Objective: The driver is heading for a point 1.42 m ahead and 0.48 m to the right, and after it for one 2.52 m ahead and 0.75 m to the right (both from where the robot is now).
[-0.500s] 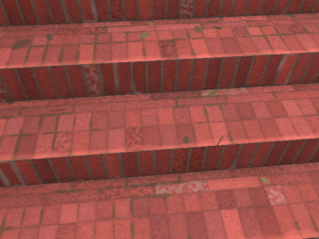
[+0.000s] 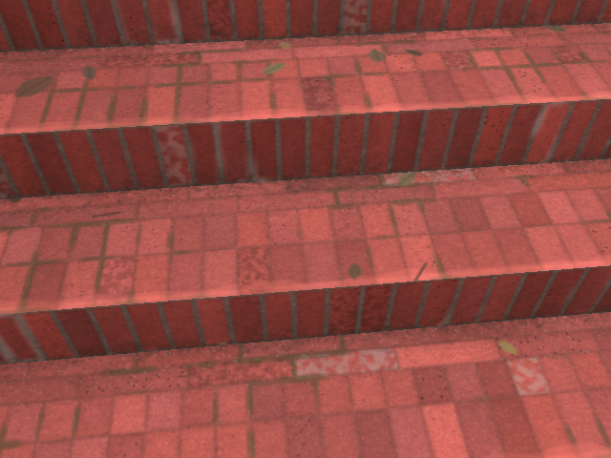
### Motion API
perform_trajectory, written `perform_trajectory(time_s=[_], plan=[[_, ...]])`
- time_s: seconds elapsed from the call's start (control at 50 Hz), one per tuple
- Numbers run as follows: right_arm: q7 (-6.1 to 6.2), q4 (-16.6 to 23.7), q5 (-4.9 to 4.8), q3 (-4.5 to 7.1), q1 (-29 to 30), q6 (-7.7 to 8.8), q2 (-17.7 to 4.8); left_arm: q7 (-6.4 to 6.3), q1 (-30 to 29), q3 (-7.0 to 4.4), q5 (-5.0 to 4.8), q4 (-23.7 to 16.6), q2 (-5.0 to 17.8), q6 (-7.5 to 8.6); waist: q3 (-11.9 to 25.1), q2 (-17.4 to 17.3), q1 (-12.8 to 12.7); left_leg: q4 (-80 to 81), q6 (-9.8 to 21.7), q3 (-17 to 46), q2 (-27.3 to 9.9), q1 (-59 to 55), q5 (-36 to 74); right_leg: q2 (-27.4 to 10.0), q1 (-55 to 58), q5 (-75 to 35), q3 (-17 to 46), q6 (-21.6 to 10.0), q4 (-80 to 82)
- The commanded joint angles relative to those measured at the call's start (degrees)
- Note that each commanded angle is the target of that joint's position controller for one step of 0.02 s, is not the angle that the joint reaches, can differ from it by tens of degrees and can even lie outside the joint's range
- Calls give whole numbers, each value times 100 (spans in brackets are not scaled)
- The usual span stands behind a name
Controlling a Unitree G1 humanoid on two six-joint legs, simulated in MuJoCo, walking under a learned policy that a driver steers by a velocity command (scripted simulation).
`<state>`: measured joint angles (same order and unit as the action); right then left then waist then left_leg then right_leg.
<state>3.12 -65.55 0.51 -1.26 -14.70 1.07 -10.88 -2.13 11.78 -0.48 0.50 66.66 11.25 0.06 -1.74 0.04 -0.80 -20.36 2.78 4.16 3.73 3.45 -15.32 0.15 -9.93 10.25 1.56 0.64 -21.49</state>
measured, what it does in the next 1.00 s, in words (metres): walks ahead: right foot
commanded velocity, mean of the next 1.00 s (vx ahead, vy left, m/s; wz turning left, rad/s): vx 0.44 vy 0.00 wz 0.00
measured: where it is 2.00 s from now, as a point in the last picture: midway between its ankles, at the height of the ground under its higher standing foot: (358, 105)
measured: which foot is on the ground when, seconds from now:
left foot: down 0.00-0.64, up 0.66-1.00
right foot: down 0.00-0.42, up 0.44-0.60, down 0.62-1.00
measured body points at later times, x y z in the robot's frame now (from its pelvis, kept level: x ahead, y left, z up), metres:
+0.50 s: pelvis +0.03 -0.01 +0.00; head +0.02 -0.01 +0.45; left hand +0.06 +0.24 -0.16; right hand +0.01 -0.25 -0.16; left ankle -0.05 +0.09 -0.74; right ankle +0.02 -0.12 -0.73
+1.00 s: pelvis +0.27 -0.05 -0.01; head +0.28 -0.06 +0.44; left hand +0.16 +0.16 -0.16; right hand +0.49 -0.25 -0.10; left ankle +0.33 +0.06 -0.43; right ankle +0.11 -0.14 -0.74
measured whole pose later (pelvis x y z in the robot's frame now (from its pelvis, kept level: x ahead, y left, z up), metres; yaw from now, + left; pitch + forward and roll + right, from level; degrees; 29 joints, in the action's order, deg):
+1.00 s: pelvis +0.27 -0.05 -0.01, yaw -1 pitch +3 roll +0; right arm 1.5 -43.3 1.3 -1.4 -0.6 2.1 -8.2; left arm 0.3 32.5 -0.1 2.5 64.6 8.7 7.4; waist 3.4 -0.7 -1.0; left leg -123.1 8.0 -1.9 -2.5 72.6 -34.2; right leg 2.7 4.4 22.2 -2.5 -2.4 -14.4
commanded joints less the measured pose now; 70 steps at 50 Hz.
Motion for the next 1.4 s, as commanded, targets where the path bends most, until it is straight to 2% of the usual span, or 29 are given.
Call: perform_trajectory(time_s=[0.02,0.34,0.4,0.44,0.48,0.52,0.58,0.62,0.64,0.66,0.68,0.7,0.74,0.82,0.9,0.96,1.02,1.06,1.1,1.12,1.14,1.16,1.18,1.2,1.22,1.26,1.3,1.34,1.4], plan=[[21,54,0,81,-325,26,-526,-23,204,-73,-1,-77,529,28,-105,-33,3,338,60,501,-743,474,1349,-503,270,-852,407,-190,165],[29,66,-8,83,-464,45,-429,-40,317,-70,-9,-48,453,29,-135,-47,7,328,51,480,-751,434,1462,-505,289,-925,392,-205,142],[-2,156,17,208,-487,4,-718,-4,64,-117,28,-254,508,-4,-125,-428,131,739,362,807,-644,498,-1714,4,-146,1340,5,-323,-399],[-57,139,17,359,-924,-19,-1007,132,-459,-116,138,-616,430,41,-828,-915,417,1478,914,1971,-1409,418,-3560,208,-1501,1835,-385,-335,-1285],[-86,189,53,415,-1044,88,-917,218,-968,-135,161,-994,457,214,-1247,-845,531,1823,1268,2545,-2018,209,-3004,-217,-2387,1470,-315,-346,-1986],[-116,313,88,499,-899,237,-995,315,-970,-199,134,-1173,536,381,-997,-570,381,1749,1256,2236,-1996,-360,-2025,-398,-2730,1285,-200,-380,-1983],[-192,570,35,545,-316,409,-966,357,-584,-232,24,-1262,419,493,-632,-660,-15,1482,1005,1298,-1533,312,-764,-185,-1220,799,-472,-492,-909],[-251,746,-32,548,26,501,-964,261,676,-346,34,-889,522,513,-89,-218,-623,250,813,631,-1066,1415,1071,272,1073,266,-835,-500,-214],[-276,852,-7,506,217,580,-881,166,1568,-475,86,-675,866,554,395,355,-1059,-1236,614,148,-660,2107,1605,-227,2227,558,-169,-601,47],[-323,1215,-59,357,346,636,-364,119,2409,-649,179,-538,1603,544,724,2031,-1178,-3086,237,-520,61,3495,-60,-1729,2873,2489,2430,-1120,1230],[-336,1218,123,399,401,592,-584,186,1996,-565,204,-489,1205,500,346,1356,-742,-4189,417,-34,-122,3983,-828,-1976,2279,3404,3401,-1238,1441],[-382,1197,180,404,358,564,-543,231,1178,-490,185,-799,984,495,-41,760,-333,-4795,493,28,-518,4257,-315,-1876,1692,3239,2873,-1205,1308],[-479,1120,175,374,108,583,-458,273,739,-389,108,-984,739,560,69,216,-6,-5153,452,-44,-865,4043,332,-1573,1106,2191,2074,-1204,1468],[-540,1331,277,336,439,379,-336,301,1063,-275,69,-844,641,692,-133,85,159,-6580,171,-463,-921,4701,544,-1255,652,-181,1037,-1301,1264],[-311,2039,163,224,1446,166,-54,212,1836,-217,176,-635,628,766,-427,463,24,-9460,158,-557,-837,6851,-668,-1614,966,-318,1142,-1683,1198],[-85,3219,81,-76,3301,250,326,217,2478,-96,255,-310,520,828,-1139,252,-228,-11416,621,-207,-656,9702,-2508,-1976,1727,-55,1142,-1370,1242],[-215,3933,-24,-390,3821,298,354,169,2222,104,37,-171,379,698,-1210,-12,16,-8530,617,-1261,-768,7703,-2329,-1214,-42,-893,-168,-859,2534],[-391,3586,10,-424,2463,221,324,24,1435,150,-366,-774,556,612,184,-177,597,-6024,625,-1803,-264,2439,-642,-834,-1813,-6483,-766,-1151,2255],[-198,2886,-92,-11,-249,60,-432,96,1311,-282,-583,-902,2134,853,2250,1423,1888,-5452,536,-1278,233,160,-825,-1513,-355,-11102,-448,-1350,-584],[-199,2563,184,250,-921,33,-919,147,979,-454,-486,-982,2108,821,2682,1207,2122,-4461,698,-915,315,330,-1387,-1421,473,-11329,-322,-1188,-2476],[-222,2109,410,472,-1465,141,-1570,295,698,-397,-304,-1259,1319,902,2462,-434,1801,-2463,1134,1766,-756,-98,-1907,-343,-739,-5878,159,-911,-5124],[-94,1752,254,667,-1512,62,-1980,457,615,-325,-72,-1796,642,977,2775,-2053,1364,38,1299,5379,-1884,-801,-1673,1020,-2613,-772,995,-828,-7389],[-112,1804,95,645,-687,113,-1521,559,551,-200,212,-2181,293,983,2192,-824,735,73,1158,5464,-2001,-283,-2783,571,-3376,-1005,1388,-995,-8473],[-172,1533,1,525,-356,248,-878,589,177,-132,338,-2388,108,979,1248,-135,463,12,1003,4732,-1850,695,-2784,337,-3690,-1431,941,-1064,-8765],[-238,1150,83,395,-280,306,-226,539,-20,-35,344,-2620,-345,925,673,276,139,-136,977,3923,-1895,1436,-2494,266,-4040,-1415,880,-1105,-9486],[-366,617,306,230,-374,484,452,375,-289,144,186,-2893,-814,626,71,82,-154,-281,800,2129,-1733,2100,-1334,285,-5053,-644,968,-1247,-10883],[-482,412,214,222,-342,582,394,264,-328,243,97,-3127,-959,366,-307,-14,-502,191,403,871,-1714,2327,-832,164,-6010,-86,1083,-1240,-10901],[-539,528,269,160,0,749,269,157,-1208,207,-72,-3477,-588,223,-809,223,-508,957,1,-417,-1353,3077,205,251,-5642,193,487,-1093,-9554],[-499,142,77,119,-1229,844,-67,-49,-2180,368,-142,-3954,-824,202,-889,35,-254,1537,-167,-1263,-1319,1793,2062,300,-6797,1221,-300,-1219,-9590]])
Keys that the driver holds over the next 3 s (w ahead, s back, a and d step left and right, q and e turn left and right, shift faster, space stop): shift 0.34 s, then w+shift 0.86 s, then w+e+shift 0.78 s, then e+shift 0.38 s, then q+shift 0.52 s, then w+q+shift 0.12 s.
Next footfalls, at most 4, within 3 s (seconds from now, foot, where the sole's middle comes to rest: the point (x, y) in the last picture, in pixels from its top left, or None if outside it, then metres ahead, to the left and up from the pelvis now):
0.62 right None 0.15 -0.14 -0.78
1.12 left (299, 407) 0.56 0.05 -0.61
1.56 right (365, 227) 0.88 -0.08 -0.43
1.94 left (344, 57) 1.25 -0.04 -0.26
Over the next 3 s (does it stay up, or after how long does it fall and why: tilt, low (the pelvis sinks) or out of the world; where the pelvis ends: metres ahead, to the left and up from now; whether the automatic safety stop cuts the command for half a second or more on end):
stays up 1.56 -0.33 0.70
